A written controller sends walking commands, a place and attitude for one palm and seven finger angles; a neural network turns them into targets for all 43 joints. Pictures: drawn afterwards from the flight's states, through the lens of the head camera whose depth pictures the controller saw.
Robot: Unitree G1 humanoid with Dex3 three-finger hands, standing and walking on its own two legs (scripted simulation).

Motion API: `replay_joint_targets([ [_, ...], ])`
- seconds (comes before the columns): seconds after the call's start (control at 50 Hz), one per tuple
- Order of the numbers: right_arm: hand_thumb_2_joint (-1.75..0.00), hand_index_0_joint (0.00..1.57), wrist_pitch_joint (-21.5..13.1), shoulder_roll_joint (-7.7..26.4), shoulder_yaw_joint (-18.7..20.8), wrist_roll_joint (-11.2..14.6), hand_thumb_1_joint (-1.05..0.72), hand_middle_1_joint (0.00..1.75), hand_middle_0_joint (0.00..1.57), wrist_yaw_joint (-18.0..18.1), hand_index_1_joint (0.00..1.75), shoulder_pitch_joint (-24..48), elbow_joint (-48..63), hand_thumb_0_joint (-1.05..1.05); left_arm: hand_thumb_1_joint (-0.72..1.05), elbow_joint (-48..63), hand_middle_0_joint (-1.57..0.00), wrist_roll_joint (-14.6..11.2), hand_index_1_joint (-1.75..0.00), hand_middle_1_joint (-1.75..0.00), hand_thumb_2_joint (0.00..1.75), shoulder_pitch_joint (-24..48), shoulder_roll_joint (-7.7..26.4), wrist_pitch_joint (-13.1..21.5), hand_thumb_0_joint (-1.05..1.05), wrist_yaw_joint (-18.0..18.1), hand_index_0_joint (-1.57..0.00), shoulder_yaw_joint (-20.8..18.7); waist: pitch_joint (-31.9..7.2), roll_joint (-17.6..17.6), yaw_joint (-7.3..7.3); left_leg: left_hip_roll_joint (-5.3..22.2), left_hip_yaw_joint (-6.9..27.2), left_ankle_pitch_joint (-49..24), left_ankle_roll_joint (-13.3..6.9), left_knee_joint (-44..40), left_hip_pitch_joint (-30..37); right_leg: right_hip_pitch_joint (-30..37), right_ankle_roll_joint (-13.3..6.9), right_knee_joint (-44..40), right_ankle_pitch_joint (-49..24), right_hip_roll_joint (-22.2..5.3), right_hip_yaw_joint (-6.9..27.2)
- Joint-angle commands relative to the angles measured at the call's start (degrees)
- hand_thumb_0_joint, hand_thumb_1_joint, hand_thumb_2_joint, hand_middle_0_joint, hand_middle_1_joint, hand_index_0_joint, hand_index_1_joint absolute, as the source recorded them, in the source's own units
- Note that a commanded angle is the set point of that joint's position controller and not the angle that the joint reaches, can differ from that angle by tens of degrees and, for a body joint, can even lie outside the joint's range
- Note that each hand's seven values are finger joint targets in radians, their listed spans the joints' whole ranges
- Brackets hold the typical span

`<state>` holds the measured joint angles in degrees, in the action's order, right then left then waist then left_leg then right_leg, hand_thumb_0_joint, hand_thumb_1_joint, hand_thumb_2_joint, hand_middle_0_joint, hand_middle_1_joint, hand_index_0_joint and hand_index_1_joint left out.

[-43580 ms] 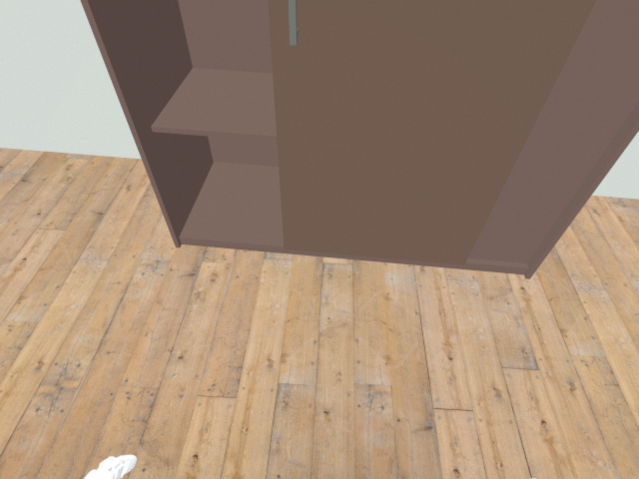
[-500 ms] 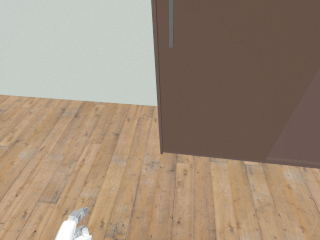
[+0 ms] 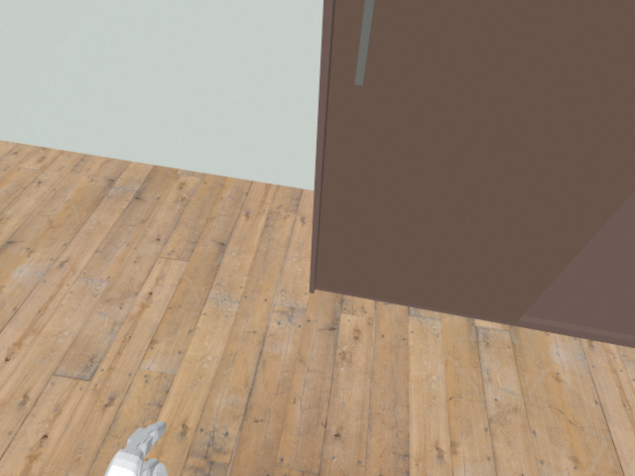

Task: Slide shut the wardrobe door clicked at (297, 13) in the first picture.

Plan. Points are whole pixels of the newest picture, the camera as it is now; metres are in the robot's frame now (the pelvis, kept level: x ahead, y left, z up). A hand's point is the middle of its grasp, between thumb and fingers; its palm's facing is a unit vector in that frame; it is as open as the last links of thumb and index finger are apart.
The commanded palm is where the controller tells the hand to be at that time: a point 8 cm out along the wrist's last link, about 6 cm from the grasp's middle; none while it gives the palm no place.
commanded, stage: stop stepping back and stand still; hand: right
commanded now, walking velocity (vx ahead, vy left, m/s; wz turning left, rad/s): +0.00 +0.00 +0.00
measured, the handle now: (370, 2) +0.81 -0.04 +0.24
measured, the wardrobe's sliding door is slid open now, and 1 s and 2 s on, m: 0.00 0.00 0.00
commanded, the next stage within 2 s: let the arm hang, fingers relaxed in 0.34 s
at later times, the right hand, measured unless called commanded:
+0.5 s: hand (630, 401) +0.20 -0.29 +0.09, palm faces +0.32 +0.81 -0.50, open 7.4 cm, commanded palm none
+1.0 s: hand out of the picture -0.03 -0.25 -0.16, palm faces +0.01 +0.97 -0.24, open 7.2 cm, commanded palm none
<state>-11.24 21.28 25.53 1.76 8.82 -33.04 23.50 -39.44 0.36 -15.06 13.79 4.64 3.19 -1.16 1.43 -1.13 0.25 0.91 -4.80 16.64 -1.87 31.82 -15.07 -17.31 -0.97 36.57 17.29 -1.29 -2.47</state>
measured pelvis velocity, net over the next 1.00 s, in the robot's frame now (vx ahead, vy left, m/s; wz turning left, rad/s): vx -0.02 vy -0.05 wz -0.01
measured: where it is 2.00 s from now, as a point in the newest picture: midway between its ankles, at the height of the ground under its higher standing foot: outside the picture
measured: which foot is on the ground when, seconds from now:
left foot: down 0.00-1.00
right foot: down 0.00-1.00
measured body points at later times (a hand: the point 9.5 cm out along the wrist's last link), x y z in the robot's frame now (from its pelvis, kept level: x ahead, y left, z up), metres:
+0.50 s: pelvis +0.00 -0.02 +0.00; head +0.01 -0.01 +0.45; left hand +0.18 +0.21 -0.09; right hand +0.18 -0.33 +0.12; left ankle +0.00 +0.10 -0.73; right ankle +0.01 -0.12 -0.73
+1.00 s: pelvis -0.02 -0.05 +0.01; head +0.00 -0.05 +0.46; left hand -0.04 +0.18 -0.15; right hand -0.03 -0.30 -0.15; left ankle +0.00 +0.10 -0.73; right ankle +0.01 -0.13 -0.73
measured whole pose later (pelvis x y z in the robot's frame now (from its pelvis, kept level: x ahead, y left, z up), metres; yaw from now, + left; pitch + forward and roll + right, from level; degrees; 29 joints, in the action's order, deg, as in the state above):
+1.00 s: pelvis -0.02 -0.05 +0.01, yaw +0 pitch +0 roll +1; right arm 1.3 12.7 0.6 -0.9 0.6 -16.7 -61.4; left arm -60.3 1.5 -18.6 10.6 -1.6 0.2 -0.1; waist 3.2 -0.6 -0.3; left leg 3.7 -4.0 10.5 1.9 24.1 -13.0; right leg -14.3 -3.7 25.8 11.4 1.9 -3.4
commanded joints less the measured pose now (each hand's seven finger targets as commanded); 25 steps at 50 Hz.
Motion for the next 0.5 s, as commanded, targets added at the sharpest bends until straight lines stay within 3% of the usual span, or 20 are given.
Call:
replay_joint_targets([
  [0.0,-0.9,0.2,-4.8,12.22,3.92,-0.26,-0.9,0.3,0.2,2.38,0.3,11.91,20.43,0.0,0.9,11.25,-0.2,-0.26,-0.3,-0.3,0.9,9.07,5.31,5.39,0.0,1.94,-0.2,-2.5,-7.47,-4.56,0.1,6.16,8.29,-9.55,0.31,-1.76,1.47,10.43,-2.52,-13.61,-16.32,-6.15,7.18],
  [0.02,-0.9,0.2,-4.89,12.38,4.19,-0.7,-0.9,0.3,0.2,2.45,0.3,10.83,21.88,0.0,0.9,11.78,-0.2,-0.58,-0.3,-0.3,0.9,8.72,5.9,5.38,0.0,1.75,-0.2,-2.75,-7.64,-7.95,0.68,3.91,7.25,-8.54,1.43,-0.18,-0.01,11.08,-3.78,-12.64,-21.53,-9.08,10.51],
  [0.08,-0.9,0.2,-4.82,13.29,6.03,-1.41,-0.9,0.3,0.2,2.43,0.3,7.75,21.67,0.0,0.9,12.15,-0.2,-0.8,-0.3,-0.3,0.9,8.31,4.47,5.03,0.0,0.82,-0.2,-1.64,-6.71,-11.92,0.39,1.9,3.33,-16.18,1.7,-0.14,5.24,6.34,-2.7,-11.44,-31.69,-7.6,8.39],
  [0.1,-0.9,0.2,-5.0,14.28,7.54,-1.34,-0.9,0.3,0.2,2.4,0.3,6.4,20.92,0.0,0.9,12.25,-0.2,-0.96,-0.3,-0.3,0.9,8.25,4.75,4.8,0.0,0.58,-0.2,-2.02,-7.21,-10.28,0.45,2.33,4.12,-18.59,1.3,-1.69,7.4,5.2,-1.98,-10.06,-31.13,-6.87,7.1],
  [0.14,-0.9,0.2,-4.69,12.91,7.97,-0.45,-0.9,0.3,0.2,2.14,0.3,1.68,16.88,0.0,0.9,12.85,-0.2,-1.43,-0.3,-0.3,0.9,7.34,4.47,3.83,0.0,0.11,-0.2,-2.27,-9.4,-3.79,-0.03,4.01,6.3,-27.01,0.32,-3.27,10.77,4.18,-0.7,-7.16,-29.35,-5.13,4.47],
  [0.2,-0.9,0.2,-3.86,11.19,8.21,0.88,-0.9,0.3,0.2,1.6,0.3,-3.69,12.32,0.0,0.9,13.8,-0.2,-1.64,-0.3,-0.3,0.9,6.47,4.55,2.3,0.0,-0.13,-0.2,-2.47,-10.94,-1.06,-0.74,5.84,7.95,-32.92,-0.49,-3.71,11.93,4.03,0.29,-6.07,-27.84,-3.89,2.7],
  [0.32,-0.9,0.2,-2.53,10.78,6.05,1.41,-0.9,0.3,0.2,0.64,0.3,-0.32,11.31,0.0,0.9,15.0,-0.2,-1.58,-0.3,-0.3,0.9,8.08,4.38,1.14,0.0,0.69,-0.2,-1.36,-9.1,0.74,-0.73,4.02,6.72,-26.22,1.35,-4.85,8.73,4.5,-0.46,-10.18,-23.7,-5.35,3.86],
  [0.4,-0.9,0.2,-2.05,11.09,3.98,0.85,-0.9,0.3,0.2,0.69,0.3,5.99,14.7,0.0,0.9,14.96,-0.2,-1.39,-0.3,-0.3,0.9,9.1,4.76,1.82,0.0,1.47,-0.2,-1.17,-7.58,-0.3,-0.32,4.16,7.59,-18.47,1.51,-7.12,6.88,4.27,-0.95,-11.68,-16.06,-4.81,4.17],
  [0.42,-0.9,0.2,5.56,2.62,-19.47,-4.23,-0.9,0.3,0.2,-7.9,0.3,8.0,-29.2,0.0,0.9,1.87,-0.2,-0.62,-0.3,-0.3,0.9,12.05,15.02,4.55,0.0,-4.1,-0.2,-3.63,-2.97,-1.66,-2.33,8.52,4.94,-25.2,0.51,1.73,-1.68,0.26,-1.23,-2.23,-22.66,-5.68,5.01],
  [0.44,-0.9,0.2,9.31,1.03,-17.86,-3.71,-0.9,0.3,0.2,-8.73,0.3,7.57,-31.44,0.0,0.9,1.83,-0.2,-0.55,-0.3,-0.3,0.9,7.2,11.35,1.04,0.0,-4.28,-0.2,-3.45,-6.2,-2.14,-1.46,7.13,6.84,-14.94,0.4,-0.1,-2.17,0.45,-1.2,-4.8,-16.88,-6.0,4.74],
  [0.46,-0.9,0.2,10.51,-0.34,-18.27,-3.7,-0.9,0.3,0.2,-8.91,0.3,7.38,-32.22,0.0,0.9,2.3,-0.2,-0.18,-0.3,-0.3,0.9,6.56,10.08,-0.37,0.0,-4.15,-0.2,-2.66,-3.73,-3.77,-1.35,6.22,5.65,-5.63,1.29,-0.67,-3.72,-2.32,-1.92,-6.76,-7.66,-6.6,5.48],
  [0.48,-0.9,0.2,10.67,-1.05,-18.92,-3.62,-0.9,0.3,0.2,-9.06,0.3,9.18,-34.63,0.0,0.9,1.9,-0.2,0.29,-0.3,-0.3,0.9,7.1,9.01,-0.95,0.0,-4.12,-0.2,-1.9,-4.36,-2.78,-0.66,5.79,4.96,-0.56,1.45,-0.3,-3.09,-6.09,-3.03,-8.29,-1.63,-6.88,7.49],
])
